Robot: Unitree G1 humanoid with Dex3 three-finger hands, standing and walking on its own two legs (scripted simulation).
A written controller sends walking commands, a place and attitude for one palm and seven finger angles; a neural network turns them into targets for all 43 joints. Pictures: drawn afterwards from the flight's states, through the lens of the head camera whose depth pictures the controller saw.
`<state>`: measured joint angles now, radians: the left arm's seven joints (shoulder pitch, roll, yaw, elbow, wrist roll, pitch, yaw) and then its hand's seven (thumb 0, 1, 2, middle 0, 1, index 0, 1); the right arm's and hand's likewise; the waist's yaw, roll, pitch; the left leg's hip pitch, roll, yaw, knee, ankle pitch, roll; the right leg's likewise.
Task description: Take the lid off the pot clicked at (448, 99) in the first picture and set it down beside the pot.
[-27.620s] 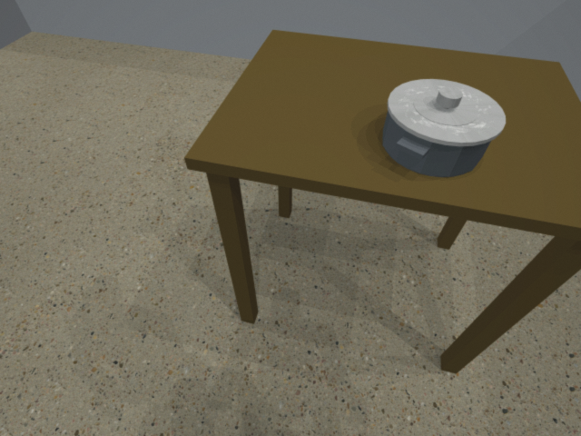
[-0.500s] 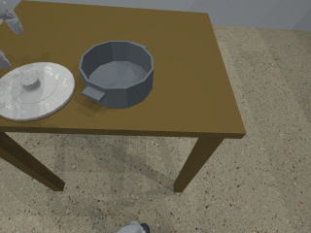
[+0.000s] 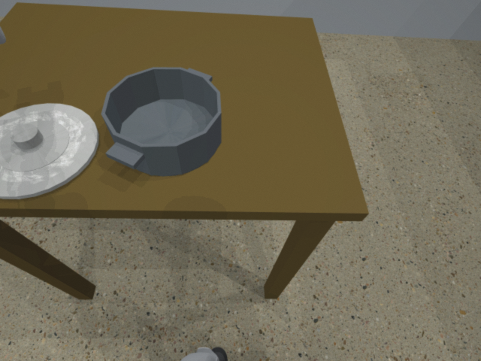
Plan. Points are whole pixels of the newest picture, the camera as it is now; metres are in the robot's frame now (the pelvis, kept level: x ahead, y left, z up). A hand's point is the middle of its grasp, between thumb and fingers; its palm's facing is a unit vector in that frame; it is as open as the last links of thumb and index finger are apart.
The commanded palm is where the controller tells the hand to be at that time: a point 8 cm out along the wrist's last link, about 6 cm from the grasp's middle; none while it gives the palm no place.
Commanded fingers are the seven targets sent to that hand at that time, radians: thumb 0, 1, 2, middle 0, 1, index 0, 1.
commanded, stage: draw the hand back to the body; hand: left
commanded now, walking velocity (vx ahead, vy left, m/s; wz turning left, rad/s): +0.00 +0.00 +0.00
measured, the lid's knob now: (27, 136) +0.47 +0.36 +0.08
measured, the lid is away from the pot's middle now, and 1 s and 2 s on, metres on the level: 0.23 0.23 0.23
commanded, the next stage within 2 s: none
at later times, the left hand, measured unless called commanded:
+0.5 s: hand out of the picture +0.42 +0.29 +0.25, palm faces +0.33 -0.77 -0.54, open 11.0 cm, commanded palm +0.36 +0.32 +0.28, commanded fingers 0.00 0.09 0.65 -0.32 -0.82 -0.32 -0.82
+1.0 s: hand out of the picture +0.36 +0.25 +0.27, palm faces +0.55 -0.80 -0.25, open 9.2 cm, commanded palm +0.30 +0.27 +0.28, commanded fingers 0.00 0.65 0.82 -0.24 -0.46 -0.24 -0.46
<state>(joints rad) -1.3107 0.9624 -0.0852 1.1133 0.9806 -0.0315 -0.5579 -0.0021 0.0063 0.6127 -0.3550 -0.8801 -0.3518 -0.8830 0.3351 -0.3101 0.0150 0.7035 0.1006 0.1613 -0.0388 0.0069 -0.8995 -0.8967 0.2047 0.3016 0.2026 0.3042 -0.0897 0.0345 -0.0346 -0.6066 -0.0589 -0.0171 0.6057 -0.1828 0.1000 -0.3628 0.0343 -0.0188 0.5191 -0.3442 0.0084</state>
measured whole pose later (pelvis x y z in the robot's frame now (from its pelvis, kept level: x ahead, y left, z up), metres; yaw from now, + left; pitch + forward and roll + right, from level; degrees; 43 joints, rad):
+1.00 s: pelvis +0.02 -0.07 +0.02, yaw -2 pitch +0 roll +0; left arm -0.32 0.57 0.46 0.23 -0.09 -0.01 0.08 0.00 0.43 0.75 -0.28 -0.60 -0.28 -0.60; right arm 0.21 -0.31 0.01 0.70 0.07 0.02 -0.05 0.01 -0.90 -0.90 0.20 0.30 0.20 0.30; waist 0.02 0.05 -0.03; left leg -0.26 0.01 0.00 0.43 -0.17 0.01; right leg -0.04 0.09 0.03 0.35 -0.30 -0.07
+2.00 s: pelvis +0.01 -0.06 +0.02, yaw -2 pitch -4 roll +0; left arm 0.42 0.40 0.40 -0.62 -0.15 -0.10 0.05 0.01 0.88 0.90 -0.21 -0.30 -0.21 -0.30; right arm 0.14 -0.22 0.02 0.68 0.00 -0.07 -0.05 0.02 -0.90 -0.90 0.20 0.30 0.20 0.30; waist 0.08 0.06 0.01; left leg -0.18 -0.01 0.00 0.40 -0.14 0.02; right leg 0.04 0.07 0.02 0.32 -0.28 -0.06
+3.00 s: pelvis -0.04 +0.02 +0.00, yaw -1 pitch +2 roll -3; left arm 0.49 0.44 0.50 -0.71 -0.11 -0.22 0.15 0.01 0.88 0.90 -0.22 -0.30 -0.21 -0.30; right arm 0.19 -0.22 -0.02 0.58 0.02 -0.04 -0.09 0.02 -0.90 -0.90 0.20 0.30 0.20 0.30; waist 0.02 0.02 0.01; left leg -0.45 -0.05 0.07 0.53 -0.12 0.11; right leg -0.28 0.02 0.02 0.62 -0.40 0.01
